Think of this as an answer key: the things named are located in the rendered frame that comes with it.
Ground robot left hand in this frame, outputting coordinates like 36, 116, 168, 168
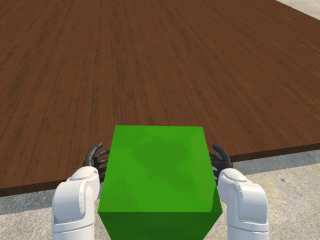
83, 141, 111, 183

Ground robot left forearm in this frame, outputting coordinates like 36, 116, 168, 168
51, 166, 101, 240

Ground robot right forearm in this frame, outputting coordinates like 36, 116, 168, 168
217, 168, 269, 240

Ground carton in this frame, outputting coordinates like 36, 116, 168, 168
97, 125, 223, 240

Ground robot right hand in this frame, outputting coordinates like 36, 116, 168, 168
208, 144, 234, 186

